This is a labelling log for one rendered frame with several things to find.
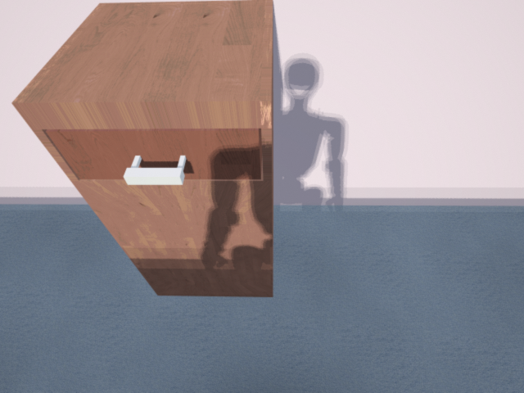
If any handle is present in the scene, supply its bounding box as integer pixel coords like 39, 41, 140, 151
124, 156, 186, 185

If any drawer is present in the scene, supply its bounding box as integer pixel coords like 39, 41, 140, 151
46, 129, 262, 179

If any cabinet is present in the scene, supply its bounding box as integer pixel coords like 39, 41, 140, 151
11, 0, 273, 297

